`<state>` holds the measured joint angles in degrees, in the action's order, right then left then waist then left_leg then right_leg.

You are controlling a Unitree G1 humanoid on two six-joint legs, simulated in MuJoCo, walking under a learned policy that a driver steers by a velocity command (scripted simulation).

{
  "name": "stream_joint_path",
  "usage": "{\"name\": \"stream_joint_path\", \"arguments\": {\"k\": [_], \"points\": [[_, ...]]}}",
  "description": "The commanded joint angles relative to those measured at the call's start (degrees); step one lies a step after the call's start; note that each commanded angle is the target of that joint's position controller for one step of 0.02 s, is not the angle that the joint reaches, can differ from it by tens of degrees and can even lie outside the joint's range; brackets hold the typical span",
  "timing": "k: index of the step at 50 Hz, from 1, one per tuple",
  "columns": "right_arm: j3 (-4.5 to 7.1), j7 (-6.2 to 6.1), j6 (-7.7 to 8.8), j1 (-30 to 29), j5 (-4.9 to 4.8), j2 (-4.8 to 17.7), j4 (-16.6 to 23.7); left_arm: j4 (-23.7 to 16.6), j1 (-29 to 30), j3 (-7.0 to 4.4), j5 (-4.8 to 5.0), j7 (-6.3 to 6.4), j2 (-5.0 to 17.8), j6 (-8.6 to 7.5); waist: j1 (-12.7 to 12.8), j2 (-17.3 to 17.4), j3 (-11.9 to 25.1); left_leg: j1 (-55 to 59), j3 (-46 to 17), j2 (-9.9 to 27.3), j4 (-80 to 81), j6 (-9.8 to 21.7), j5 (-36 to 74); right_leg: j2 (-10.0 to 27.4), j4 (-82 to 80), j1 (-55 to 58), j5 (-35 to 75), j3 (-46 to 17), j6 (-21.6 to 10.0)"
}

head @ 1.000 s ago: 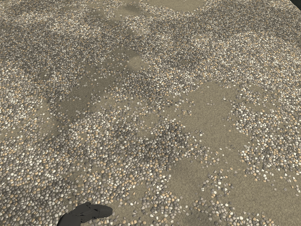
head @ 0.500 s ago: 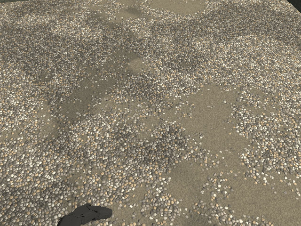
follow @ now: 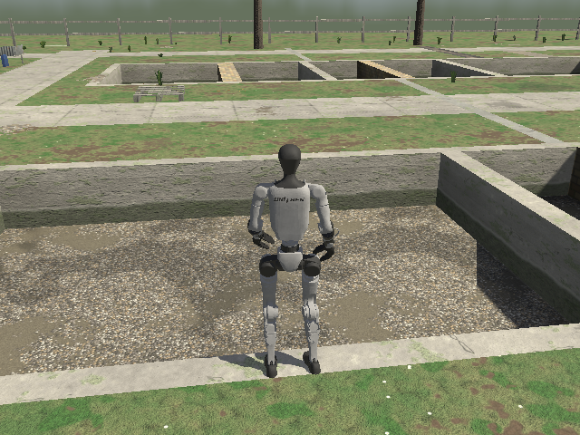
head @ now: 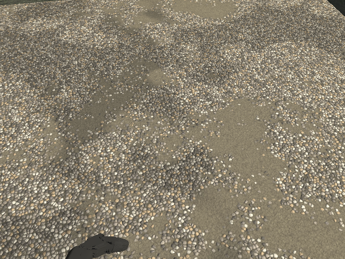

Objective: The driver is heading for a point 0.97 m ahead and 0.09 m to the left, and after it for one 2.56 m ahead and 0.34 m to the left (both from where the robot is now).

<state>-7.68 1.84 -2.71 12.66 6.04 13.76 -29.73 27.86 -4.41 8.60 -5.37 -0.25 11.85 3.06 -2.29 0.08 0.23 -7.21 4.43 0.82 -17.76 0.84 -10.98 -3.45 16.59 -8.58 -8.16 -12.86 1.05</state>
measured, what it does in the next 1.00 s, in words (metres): stands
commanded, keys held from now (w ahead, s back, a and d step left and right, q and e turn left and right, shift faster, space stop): w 1.00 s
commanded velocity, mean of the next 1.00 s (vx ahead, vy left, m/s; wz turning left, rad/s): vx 0.50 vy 0.00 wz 0.00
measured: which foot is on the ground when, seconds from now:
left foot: down 0.00-1.00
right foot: down 0.00-1.00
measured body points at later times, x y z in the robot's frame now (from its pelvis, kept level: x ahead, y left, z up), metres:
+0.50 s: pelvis +0.00 -0.01 +0.00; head +0.01 -0.01 +0.45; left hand +0.23 +0.17 -0.06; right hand +0.16 -0.22 -0.09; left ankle -0.02 +0.11 -0.75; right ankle +0.01 -0.14 -0.75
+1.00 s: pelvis +0.00 -0.01 +0.00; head +0.00 -0.01 +0.45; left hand +0.23 +0.17 -0.06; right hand +0.16 -0.22 -0.09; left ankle -0.02 +0.11 -0.75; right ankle +0.01 -0.14 -0.75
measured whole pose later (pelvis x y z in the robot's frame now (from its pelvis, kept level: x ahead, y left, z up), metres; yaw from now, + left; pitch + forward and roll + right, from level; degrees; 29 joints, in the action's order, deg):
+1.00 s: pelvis +0.00 -0.01 +0.00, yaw +0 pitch +0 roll +0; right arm -7.8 1.6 -2.7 13.3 6.0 14.0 -29.3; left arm 28.7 -4.6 8.7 -5.4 -0.5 12.0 3.2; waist -2.0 0.3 0.7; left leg -6.8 2.7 1.6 -17.1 -0.3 -10.7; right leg -4.3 15.7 -8.2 -7.6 -12.2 0.0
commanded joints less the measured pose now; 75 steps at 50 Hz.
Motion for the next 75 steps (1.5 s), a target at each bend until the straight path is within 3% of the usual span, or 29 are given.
{"name": "stream_joint_path", "arguments": {"k": [1,3,9,10,12,19,21,27,28,31,33,39,40,43,44,47,48,51,52,55,56,59,60,63,64,67,69,71,75], "points": [[1.92,-0.50,0.62,-1.4,-0.74,5.7,4.0,-4.0,2.7,-1.60,-0.47,0.53,4.0,-0.93,1.2,0.1,7.1,8.0,-7.0,4.9,2.7,1.6,2.3,4.2,-2.1,-2.3,8.5,-2.3,-1.7],[1.57,-0.37,0.73,-2.6,-0.28,4.8,5.3,-5.9,6.4,-1.49,0.38,0.02,4.0,-1.02,-0.3,-0.8,1.9,6.5,-6.8,4.9,2.5,1.2,4.4,3.7,-2.2,-6.6,10.5,-2.7,-1.8],[1.48,-0.08,1.00,-1.5,0.11,4.9,5.0,-5.9,5.8,-1.34,-0.13,0.10,3.9,-1.06,-0.1,-0.1,5.5,7.4,-7.0,5.2,1.6,1.2,7.4,4.0,-1.5,-3.8,13.6,-2.8,-1.9],[1.90,-0.49,0.65,-1.1,-0.80,5.8,4.1,-3.9,2.8,-1.57,-0.49,0.50,4.0,-0.90,1.2,0.2,7.4,7.7,-7.1,4.9,2.8,1.3,2.4,4.2,-2.1,-1.5,9.1,-2.3,-2.0],[1.52,-0.39,0.75,-2.5,-0.26,4.9,5.5,-5.7,6.4,-1.45,0.32,-0.02,4.1,-0.95,-0.2,-0.6,2.0,6.2,-6.9,4.9,2.5,0.9,4.5,3.7,-2.3,-6.1,10.8,-2.8,-2.0],[1.87,-0.52,0.66,-1.0,-0.79,5.9,4.2,-3.8,2.8,-1.54,-0.50,0.46,4.1,-0.88,1.3,0.1,7.4,7.5,-7.3,4.9,2.8,1.1,2.3,4.2,-2.3,-1.2,9.3,-2.3,-2.2],[1.49,-0.42,0.75,-2.3,-0.26,5.0,5.6,-5.6,6.4,-1.43,0.30,-0.06,4.1,-0.94,-0.1,-0.6,1.9,6.0,-7.0,4.8,2.6,0.7,4.4,3.7,-2.4,-5.8,10.9,-2.8,-2.2],[1.86,-0.55,0.65,-0.8,-0.79,6.0,4.2,-3.7,2.9,-1.55,-0.49,0.41,4.1,-0.90,1.2,0.1,7.4,7.4,-7.4,4.8,2.9,0.9,2.2,4.2,-2.4,-1.0,9.5,-2.4,-2.3],[1.46,-0.30,0.83,-1.8,-0.29,5.1,5.5,-5.6,6.3,-1.36,0.08,-0.03,4.1,-0.96,-0.2,-0.4,3.1,5.9,-7.2,4.9,2.4,0.6,5.3,3.7,-2.1,-4.5,12.1,-2.8,-2.3],[1.86,-0.61,0.64,-0.9,-0.74,6.0,4.4,-3.6,2.9,-1.59,-0.41,0.35,4.3,-0.87,1.2,0.1,7.1,7.3,-7.4,4.8,2.9,0.8,2.0,4.1,-2.5,-1.4,9.3,-2.4,-2.4],[1.49,-0.48,0.75,-2.0,-0.25,5.0,5.6,-5.4,6.5,-1.44,0.29,-0.12,4.1,-0.97,-0.2,-0.7,2.1,6.0,-7.2,4.7,2.6,0.5,4.4,3.6,-2.6,-5.5,11.1,-2.8,-2.4],[1.84,-0.57,0.66,-0.7,-0.78,6.0,4.4,-3.5,2.9,-1.54,-0.48,0.37,4.2,-0.88,1.3,0.2,7.5,7.2,-7.6,4.7,2.9,0.7,2.3,4.2,-2.5,-0.6,9.8,-2.4,-2.5],[1.43,-0.33,0.84,-1.6,-0.29,5.1,5.6,-5.5,6.2,-1.35,0.06,-0.07,4.2,-0.93,-0.1,-0.3,3.1,5.7,-7.3,4.8,2.5,0.4,5.3,3.7,-2.2,-4.1,12.3,-2.8,-2.5],[1.83,-0.64,0.64,-0.8,-0.74,6.0,4.5,-3.4,2.9,-1.58,-0.42,0.31,4.4,-0.85,1.2,0.1,7.1,7.1,-7.6,4.7,3.0,0.6,2.0,4.1,-2.6,-1.0,9.5,-2.4,-2.5],[1.41,-0.39,0.83,-1.7,-0.23,5.1,5.7,-5.4,6.2,-1.36,0.07,-0.11,4.2,-0.94,-0.1,-0.3,2.9,5.8,-7.4,4.7,2.4,0.4,5.2,3.7,-2.4,-4.4,12.1,-2.7,-2.5],[1.84,-0.66,0.63,-0.7,-0.75,6.0,4.5,-3.3,2.9,-1.58,-0.40,0.30,4.3,-0.87,1.2,0.0,7.1,7.1,-7.7,4.7,3.0,0.6,1.9,4.1,-2.7,-1.0,9.5,-2.3,-2.6],[1.42,-0.41,0.82,-1.6,-0.23,5.1,5.7,-5.3,6.3,-1.36,0.09,-0.12,4.2,-0.95,-0.1,-0.4,2.9,5.7,-7.4,4.7,2.5,0.3,5.1,3.7,-2.4,-4.4,12.2,-2.7,-2.6],[1.83,-0.67,0.63,-0.6,-0.74,6.0,4.5,-3.3,2.9,-1.58,-0.39,0.29,4.3,-0.87,1.2,0.0,7.1,7.0,-7.8,4.6,3.0,0.5,2.0,4.1,-2.7,-0.9,9.6,-2.3,-2.7],[1.41,-0.41,0.82,-1.6,-0.23,5.1,5.7,-5.3,6.2,-1.36,0.09,-0.13,4.2,-0.94,-0.1,-0.3,2.9,5.6,-7.5,4.6,2.5,0.3,5.1,3.7,-2.5,-4.3,12.2,-2.7,-2.6],[1.83,-0.67,0.63,-0.6,-0.74,6.0,4.5,-3.3,2.9,-1.57,-0.39,0.28,4.4,-0.86,1.2,0.1,7.1,6.9,-7.8,4.6,3.1,0.5,2.0,4.1,-2.7,-0.8,9.6,-2.3,-2.7],[1.41,-0.42,0.82,-1.6,-0.23,5.0,5.7,-5.2,6.2,-1.35,0.08,-0.13,4.2,-0.94,-0.1,-0.3,2.9,5.6,-7.6,4.6,2.5,0.2,5.1,3.7,-2.5,-4.1,12.2,-2.7,-2.7],[1.82,-0.68,0.63,-0.6,-0.74,6.0,4.5,-3.2,2.8,-1.57,-0.39,0.27,4.4,-0.86,1.2,0.1,7.1,6.9,-7.9,4.6,3.1,0.4,2.0,4.1,-2.7,-0.7,9.7,-2.3,-2.7],[1.40,-0.43,0.82,-1.6,-0.23,5.1,5.8,-5.2,6.1,-1.35,0.07,-0.13,4.2,-0.93,-0.1,-0.3,3.0,5.5,-7.7,4.6,2.6,0.2,5.2,3.7,-2.5,-4.0,12.3,-2.7,-2.7],[1.81,-0.68,0.63,-0.6,-0.74,6.1,4.6,-3.2,2.8,-1.57,-0.39,0.27,4.4,-0.85,1.3,0.1,7.1,6.8,-8.0,4.5,3.1,0.4,2.1,4.1,-2.8,-0.6,9.7,-2.3,-2.8],[1.39,-0.43,0.82,-1.6,-0.23,5.1,5.8,-5.2,6.1,-1.34,0.07,-0.14,4.2,-0.92,0.0,-0.3,3.0,5.4,-7.7,4.5,2.6,0.1,5.2,3.7,-2.5,-4.0,12.3,-2.7,-2.7],[1.35,-0.27,0.98,-1.0,0.12,5.1,5.5,-5.1,5.7,-1.30,-0.13,-0.11,4.2,-0.93,0.1,-0.1,5.2,6.3,-7.9,4.7,2.1,0.2,6.7,3.9,-2.2,-2.7,14.1,-2.7,-2.7],[1.82,-0.81,0.52,-1.0,-1.16,6.1,4.8,-3.2,3.1,-1.60,-0.24,0.24,4.6,-0.82,1.2,-0.1,5.2,5.7,-8.0,4.3,3.7,0.2,1.0,3.9,-3.0,-1.5,7.9,-2.2,-2.8],[1.37,-0.46,0.86,-1.5,0.13,4.9,5.6,-4.8,5.8,-1.34,0.09,-0.19,4.1,-0.91,0.1,-0.5,3.6,6.3,-7.9,4.6,2.5,0.2,5.6,3.9,-2.8,-4.1,12.8,-2.7,-2.8],[1.32,-0.24,1.00,-0.9,0.10,5.1,5.4,-5.0,5.5,-1.26,-0.22,-0.07,4.1,-0.93,0.1,0.0,5.6,6.3,-8.1,4.7,2.1,0.1,6.9,3.9,-2.2,-2.1,14.3,-2.6,-2.8]]}}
